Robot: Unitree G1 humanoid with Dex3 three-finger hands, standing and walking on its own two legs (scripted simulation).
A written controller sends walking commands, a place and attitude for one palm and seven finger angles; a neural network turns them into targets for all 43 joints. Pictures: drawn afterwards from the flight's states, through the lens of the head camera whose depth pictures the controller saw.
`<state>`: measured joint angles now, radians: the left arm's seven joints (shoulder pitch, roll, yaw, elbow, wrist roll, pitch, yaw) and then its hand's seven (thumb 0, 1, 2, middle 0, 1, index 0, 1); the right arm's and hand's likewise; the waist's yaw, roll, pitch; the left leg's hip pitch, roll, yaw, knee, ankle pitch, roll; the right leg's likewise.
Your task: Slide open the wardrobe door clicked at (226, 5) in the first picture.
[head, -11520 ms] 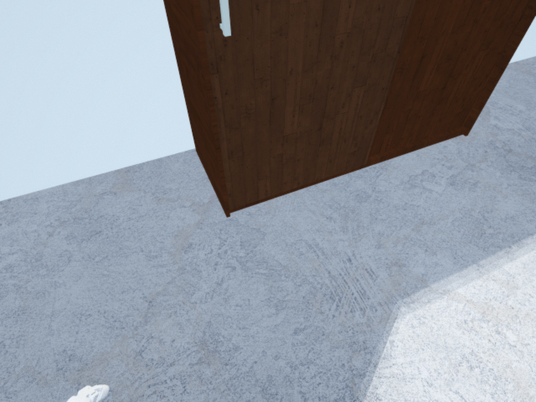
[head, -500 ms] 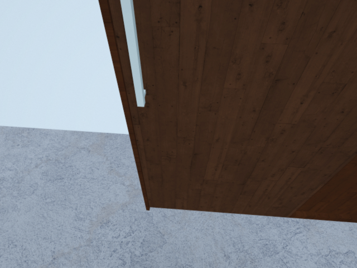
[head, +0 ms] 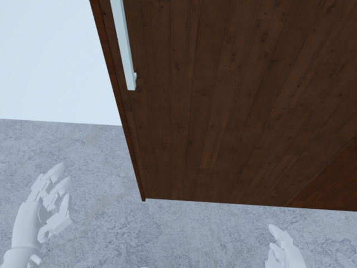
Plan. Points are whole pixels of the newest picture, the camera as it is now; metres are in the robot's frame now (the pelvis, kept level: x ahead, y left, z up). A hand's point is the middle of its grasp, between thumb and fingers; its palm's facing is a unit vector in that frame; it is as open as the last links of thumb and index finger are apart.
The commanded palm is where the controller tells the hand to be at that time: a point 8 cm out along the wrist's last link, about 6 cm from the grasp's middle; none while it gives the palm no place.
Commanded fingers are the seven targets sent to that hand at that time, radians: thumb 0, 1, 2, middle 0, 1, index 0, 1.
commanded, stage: raise the hand with hooked fingers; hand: left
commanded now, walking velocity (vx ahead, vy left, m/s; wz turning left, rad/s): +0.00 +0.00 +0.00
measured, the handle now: (123, 23) +0.54 +0.16 +0.27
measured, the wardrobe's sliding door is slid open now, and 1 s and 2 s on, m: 0.00 0.00 0.00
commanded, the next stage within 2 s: move the hooked fingers beside the handle in 1.86 s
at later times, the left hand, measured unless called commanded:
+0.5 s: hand (45, 203) +0.21 +0.26 +0.09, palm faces +0.04 -1.00 -0.06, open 10.5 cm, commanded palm +0.18 +0.31 +0.10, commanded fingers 0.00 0.01 0.52 -0.26 -0.87 -0.26 -0.87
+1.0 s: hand (15, 156) +0.25 +0.28 +0.19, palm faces +0.08 -0.99 -0.09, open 13.4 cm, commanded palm +0.21 +0.32 +0.20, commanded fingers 0.00 -0.50 0.30 -0.30 -1.20 -0.30 -1.20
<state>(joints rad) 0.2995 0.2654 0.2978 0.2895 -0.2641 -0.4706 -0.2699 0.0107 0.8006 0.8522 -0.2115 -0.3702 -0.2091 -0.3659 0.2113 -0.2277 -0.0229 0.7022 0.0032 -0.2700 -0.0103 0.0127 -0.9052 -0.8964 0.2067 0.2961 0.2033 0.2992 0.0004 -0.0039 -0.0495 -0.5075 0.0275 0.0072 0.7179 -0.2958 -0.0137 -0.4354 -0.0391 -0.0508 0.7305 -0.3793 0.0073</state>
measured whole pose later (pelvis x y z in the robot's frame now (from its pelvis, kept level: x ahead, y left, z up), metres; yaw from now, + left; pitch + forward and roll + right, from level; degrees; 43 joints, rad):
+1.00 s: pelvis +0.01 +0.00 +0.02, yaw +1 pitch -3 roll -1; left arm 0.04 0.43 0.46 0.00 -0.37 0.09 -0.45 0.00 -0.35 0.36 -0.30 -1.10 -0.29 -1.10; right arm 0.21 -0.25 0.09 0.64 0.06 -0.32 -0.11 0.02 -0.90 -0.90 0.21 0.30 0.20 0.30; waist 0.08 0.05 -0.02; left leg -0.26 0.03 -0.01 0.56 -0.25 -0.01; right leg -0.16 -0.03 -0.07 0.51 -0.31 0.01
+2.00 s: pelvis +0.01 -0.01 +0.03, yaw +0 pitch -4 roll +0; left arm -0.25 0.52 0.48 0.07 -0.33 0.37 -0.47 -0.01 -0.50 0.30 -0.31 -1.20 -0.31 -1.20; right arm 0.18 -0.26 0.11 0.62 0.10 -0.19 -0.10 0.02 -0.90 -0.90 0.21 0.30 0.20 0.30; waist 0.09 0.07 -0.03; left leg -0.17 0.03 0.00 0.44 -0.20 -0.02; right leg -0.09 -0.02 -0.06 0.43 -0.27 0.00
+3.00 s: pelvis +0.02 +0.00 +0.03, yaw +0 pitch -1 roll +0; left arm -0.65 0.50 0.36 0.58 -0.21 0.26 -0.36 -0.01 -0.50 0.30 -0.31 -1.20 -0.30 -1.20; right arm 0.25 -0.28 0.07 0.66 0.09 -0.16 -0.12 0.02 -0.90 -0.90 0.21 0.30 0.20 0.30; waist 0.02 0.05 -0.05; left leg -0.23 0.03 0.01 0.45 -0.21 -0.02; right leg -0.16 -0.02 -0.05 0.44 -0.27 0.00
